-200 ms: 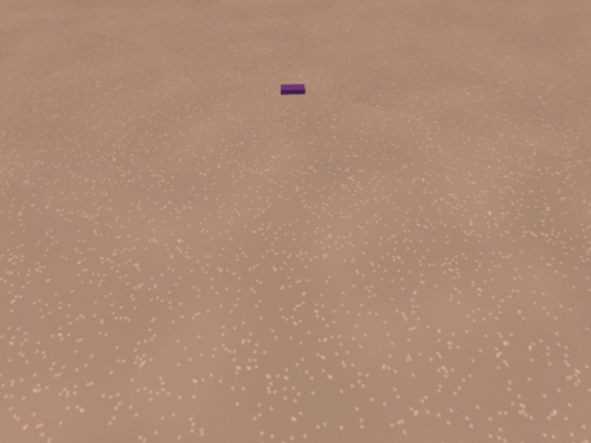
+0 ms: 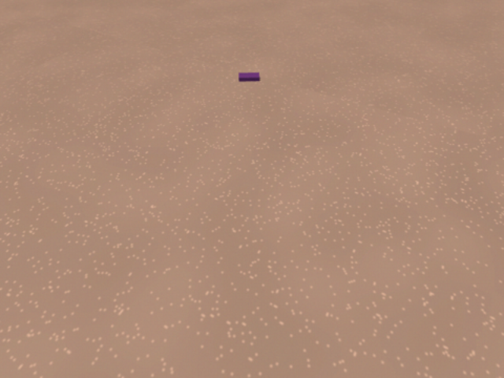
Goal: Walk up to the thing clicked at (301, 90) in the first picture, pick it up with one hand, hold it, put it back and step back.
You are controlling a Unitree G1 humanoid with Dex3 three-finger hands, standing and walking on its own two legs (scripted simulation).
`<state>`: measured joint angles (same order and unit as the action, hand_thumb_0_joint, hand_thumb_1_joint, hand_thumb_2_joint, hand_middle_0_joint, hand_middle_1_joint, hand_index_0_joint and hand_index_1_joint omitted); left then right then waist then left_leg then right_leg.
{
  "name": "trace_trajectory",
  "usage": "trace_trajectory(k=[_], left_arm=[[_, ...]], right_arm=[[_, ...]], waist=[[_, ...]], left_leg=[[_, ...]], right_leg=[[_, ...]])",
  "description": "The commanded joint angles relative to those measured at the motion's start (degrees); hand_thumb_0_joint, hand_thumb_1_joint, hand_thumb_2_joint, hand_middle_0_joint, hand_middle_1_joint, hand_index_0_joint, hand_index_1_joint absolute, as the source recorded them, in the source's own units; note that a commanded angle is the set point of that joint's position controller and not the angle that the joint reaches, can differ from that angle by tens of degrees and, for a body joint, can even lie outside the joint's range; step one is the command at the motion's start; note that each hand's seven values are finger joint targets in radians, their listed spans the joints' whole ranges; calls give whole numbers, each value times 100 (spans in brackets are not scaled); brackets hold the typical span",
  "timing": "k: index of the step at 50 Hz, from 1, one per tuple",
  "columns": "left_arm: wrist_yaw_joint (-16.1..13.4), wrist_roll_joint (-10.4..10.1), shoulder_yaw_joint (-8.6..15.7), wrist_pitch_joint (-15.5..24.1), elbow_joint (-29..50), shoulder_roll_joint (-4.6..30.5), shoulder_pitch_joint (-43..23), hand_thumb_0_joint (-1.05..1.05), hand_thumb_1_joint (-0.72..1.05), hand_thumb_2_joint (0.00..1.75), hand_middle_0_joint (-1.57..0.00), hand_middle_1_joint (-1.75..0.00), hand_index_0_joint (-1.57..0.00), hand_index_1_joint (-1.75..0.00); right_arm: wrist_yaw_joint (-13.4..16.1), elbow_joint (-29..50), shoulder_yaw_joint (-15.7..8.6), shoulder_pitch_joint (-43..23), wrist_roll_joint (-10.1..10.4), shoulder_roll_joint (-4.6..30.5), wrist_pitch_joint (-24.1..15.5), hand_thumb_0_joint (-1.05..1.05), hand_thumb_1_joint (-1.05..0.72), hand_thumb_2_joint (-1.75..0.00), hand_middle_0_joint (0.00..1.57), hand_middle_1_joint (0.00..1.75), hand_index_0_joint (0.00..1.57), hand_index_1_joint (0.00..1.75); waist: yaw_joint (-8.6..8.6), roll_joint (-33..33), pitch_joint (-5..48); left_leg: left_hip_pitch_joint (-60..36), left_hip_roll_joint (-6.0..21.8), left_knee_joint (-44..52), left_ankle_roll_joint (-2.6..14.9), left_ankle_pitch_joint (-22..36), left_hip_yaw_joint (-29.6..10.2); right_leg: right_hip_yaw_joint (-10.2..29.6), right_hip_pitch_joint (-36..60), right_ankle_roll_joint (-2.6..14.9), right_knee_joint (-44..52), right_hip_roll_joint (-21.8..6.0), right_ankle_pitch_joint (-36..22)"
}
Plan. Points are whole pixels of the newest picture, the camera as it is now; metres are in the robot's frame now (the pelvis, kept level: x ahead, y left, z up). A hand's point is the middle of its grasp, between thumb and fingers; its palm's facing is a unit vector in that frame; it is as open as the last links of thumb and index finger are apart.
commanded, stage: stand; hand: left
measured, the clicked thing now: (249, 77) +2.24 +0.11 -0.77
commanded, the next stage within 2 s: walk up in 0.92 s
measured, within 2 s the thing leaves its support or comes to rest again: neither
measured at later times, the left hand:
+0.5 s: hand out of the picture +0.08 +0.26 -0.16, palm faces -0.02 -0.94 -0.34, open 7.4 cm
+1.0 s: hand out of the picture +0.08 +0.27 -0.15, palm faces -0.02 -0.94 -0.33, open 7.4 cm
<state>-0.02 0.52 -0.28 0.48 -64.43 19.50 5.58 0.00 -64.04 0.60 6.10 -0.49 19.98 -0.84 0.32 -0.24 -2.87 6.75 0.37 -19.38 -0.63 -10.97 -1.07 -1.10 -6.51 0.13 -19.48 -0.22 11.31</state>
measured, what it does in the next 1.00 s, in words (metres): stands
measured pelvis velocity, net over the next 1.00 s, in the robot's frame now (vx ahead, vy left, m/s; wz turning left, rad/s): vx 0.01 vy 0.01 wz -0.01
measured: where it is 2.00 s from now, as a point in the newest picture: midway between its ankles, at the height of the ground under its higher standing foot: (288, 312)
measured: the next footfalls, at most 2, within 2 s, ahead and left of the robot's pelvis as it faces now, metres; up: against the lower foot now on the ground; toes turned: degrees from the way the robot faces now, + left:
right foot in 1.28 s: +0.23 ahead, -0.22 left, +0.00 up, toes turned -6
left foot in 1.78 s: +0.51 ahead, +0.05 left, +0.00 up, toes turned +9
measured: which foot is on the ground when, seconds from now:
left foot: down 0.00-1.00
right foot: down 0.00-0.98, up 1.00-1.00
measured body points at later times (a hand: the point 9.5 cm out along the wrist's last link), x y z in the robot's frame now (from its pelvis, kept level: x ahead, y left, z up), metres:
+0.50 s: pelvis +0.01 +0.01 +0.00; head +0.02 +0.01 +0.45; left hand +0.08 +0.31 -0.13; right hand +0.09 -0.29 -0.13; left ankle +0.00 +0.13 -0.75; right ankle -0.01 -0.12 -0.75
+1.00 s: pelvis +0.01 +0.01 +0.00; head +0.01 +0.01 +0.45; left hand +0.09 +0.32 -0.13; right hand +0.09 -0.30 -0.13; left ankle -0.01 +0.13 -0.74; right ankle -0.01 -0.11 -0.74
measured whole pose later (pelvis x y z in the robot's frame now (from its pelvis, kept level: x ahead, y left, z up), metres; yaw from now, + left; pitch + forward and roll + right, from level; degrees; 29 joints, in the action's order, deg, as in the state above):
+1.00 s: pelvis +0.01 +0.01 +0.00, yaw +0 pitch -1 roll +1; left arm 2.9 2.2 2.5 0.4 -61.8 21.3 8.8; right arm -2.5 -61.6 -2.4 9.5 -1.4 20.3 -2.3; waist 0.7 1.1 0.0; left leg 8.3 -1.1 -23.6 2.5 -19.8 -0.2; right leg -0.9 -10.8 1.0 -29.7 -1.8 24.6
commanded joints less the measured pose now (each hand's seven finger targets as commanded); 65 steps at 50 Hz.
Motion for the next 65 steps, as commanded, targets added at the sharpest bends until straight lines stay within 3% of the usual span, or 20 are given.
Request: trace_trajectory(k=[1, 5, 12, 23, 31, 45, 46, 47, 48, 49, 50, 51, 53, 55, 59, 60, 62, 63, 64, 65], left_arm=[[-58, 5, 244, 144, 329, 1218, -211, 0, 90, 90, -20, -30, -20, -30], [-51, 3, 241, 142, 311, 1187, -161, 0, 90, 90, -20, -30, -20, -30], [-59, -9, 240, 143, 345, 1193, -191, 0, 90, 90, -20, -30, -20, -30], [-60, -4, 241, 128, 329, 1189, -140, 0, 90, 90, -20, -30, -20, -30], [-65, 11, 239, 135, 372, 1198, -122, 0, 90, 90, -20, -30, -20, -30], [-65, 4, 236, 122, 380, 1217, -98, 0, 90, 90, -20, -30, -20, -30], [179, 148, 727, 243, 782, 1961, 110, 0, 90, 90, -20, -30, -20, -30], [273, 223, 724, 242, 884, 1862, -314, 0, 90, 90, -20, -30, -20, -30], [326, 232, 727, 227, 1030, 1707, -676, 0, 90, 90, -20, -30, -20, -30], [390, 240, 700, 227, 1170, 1527, -871, 0, 90, 90, -20, -30, -20, -30], [424, 231, 694, 260, 1324, 1507, -1046, 0, 90, 90, -20, -30, -20, -30], [456, 214, 701, 300, 1384, 1565, -1168, 0, 90, 90, -20, -30, -20, -30], [519, 161, 675, 370, 1356, 1607, -1037, 0, 90, 90, -20, -30, -20, -30], [589, 169, 684, 339, 1322, 1614, -813, 0, 90, 90, -20, -30, -20, -30], [678, 138, 769, 295, 1255, 1674, -431, 0, 90, 90, -20, -30, -20, -30], [671, 125, 797, 297, 1181, 1658, -225, 0, 90, 90, -20, -30, -20, -30], [616, 96, 872, 302, 854, 1687, 744, 0, 90, 90, -20, -30, -20, -30], [549, 98, 963, 317, 595, 1866, 1388, 0, 90, 90, -20, -30, -20, -30], [453, 116, 1109, 366, 375, 2160, 2224, 0, 90, 90, -20, -30, -20, -30], [366, 210, 1227, 389, 393, 2531, 2741, 0, 90, 90, -20, -30, -20, -30]], right_arm=[[71, 365, -236, -166, 2, 1163, -103, 0, -90, -90, 20, 30, 20, 30], [69, 365, -235, -199, 13, 1186, -104, 0, -90, -90, 20, 30, 20, 30], [80, 356, -250, -200, 3, 1195, -121, 0, -90, -90, 20, 30, 20, 30], [80, 366, -240, -203, 2, 1193, -107, 0, -90, -90, 20, 30, 20, 30], [84, 389, -261, -233, 3, 1198, -124, 0, -90, -90, 20, 30, 20, 30], [77, 366, -256, -181, -5, 1190, -120, 0, -90, -90, 20, 30, 20, 30], [-81, 703, -731, 206, -56, 1850, -265, 0, -90, -90, 20, 30, 20, 30], [-161, 617, -816, 370, -106, 1998, -292, 0, -90, -90, 20, 30, 20, 30], [-202, 620, -868, 461, -136, 2066, -299, 0, -90, -90, 20, 30, 20, 30], [-225, 657, -946, 517, -129, 2167, -319, 0, -90, -90, 20, 30, 20, 30], [-227, 748, -1002, 662, -147, 2182, -364, 0, -90, -90, 20, 30, 20, 30], [-207, 777, -1020, 747, -147, 2153, -420, 0, -90, -90, 20, 30, 20, 30], [-202, 835, -987, 811, -118, 2033, -471, 0, -90, -90, 20, 30, 20, 30], [-234, 945, -993, 665, -134, 1975, -470, 0, -90, -90, 20, 30, 20, 30], [-314, 1160, -1002, 59, -129, 2093, -487, 0, -90, -90, 20, 30, 20, 30], [-325, 1176, -995, -41, -137, 2077, -481, 0, -90, -90, 20, 30, 20, 30], [-317, 1245, -948, -454, -155, 1956, -453, 0, -90, -90, 20, 30, 20, 30], [-283, 1265, -885, -540, -204, 1729, -434, 0, -90, -90, 20, 30, 20, 30], [-262, 1261, -760, -357, -270, 1357, -445, 0, -90, -90, 20, 30, 20, 30], [-274, 1386, -597, -150, -196, 998, -455, 0, -90, -90, 20, 30, 20, 30]], waist=[[-14, 41, 434], [5, 7, 355], [0, -12, 589], [10, 1, 378], [12, 2, 555], [-3, -55, 423], [-29, 148, 1194], [-175, -131, 625], [-306, -481, 142], [-412, -951, -200], [-551, -846, -404], [-540, -486, -446], [-479, -442, -29], [-425, -719, 111], [-11, -1145, -47], [116, -1131, 25], [696, -753, 277], [1045, -106, 428], [1428, 1229, 832], [1529, 2463, 689]], left_leg=[[-38, 653, 232, 203, 900, -478], [-22, 659, 284, 203, 749, -503], [-177, 703, 209, 209, 1337, -484], [-103, 679, 313, 205, 1008, -511], [-273, 711, 251, 233, 1379, -473], [-127, 672, 344, 207, 1188, -480], [-207, 656, -133, 691, -2245, -796], [162, 849, 104, 830, -3387, -1170], [23, 1151, 572, 984, -3863, -1607], [-259, 1709, 1108, 1284, -4087, -2317], [-634, 2229, 1398, 1618, -3648, -2927], [-875, 2317, 1462, 1671, -3290, -3059], [-1444, 2032, 1368, 1493, -2715, -2563], [-1404, 1614, 1300, 1354, -2557, -1920], [359, 1296, 1316, 1099, -2465, -1109], [725, 1195, 1138, 1024, -2351, -878], [1685, 907, 228, 862, -2492, -327], [2551, 645, -748, 751, -2620, -66], [3406, 57, -2783, 606, -2563, 427], [4192, -597, -4600, 479, -2759, 25]], right_leg=[[572, 154, 138, 322, -714, -938], [580, 95, 121, 374, -701, -773], [537, 308, 138, 245, -729, -1267], [534, 171, 110, 337, -717, -903], [531, 271, 125, 287, -753, -1288], [543, 246, 126, 330, -741, -1033], [493, 149, 338, -356, -524, 1917], [478, -749, 372, -847, -519, 2695], [205, -1746, 280, -1285, -370, 2605], [-101, -2656, 139, -2195, -249, 1884], [250, -3390, 97, -2591, -392, 1706], [570, -3604, 94, -2654, -626, 1595], [618, -3611, 77, -2488, -692, 1547], [315, -3396, -42, -2267, -580, 1345], [67, -1623, -63, -1798, -615, 569], [-89, -1051, -49, -1622, -545, 368], [-433, 550, 1, -1264, -430, -211], [-497, 1632, 46, -1348, -335, -37], [-268, 2746, 131, -998, -388, 879], [1577, 2498, 219, 32, -1352, 2929]])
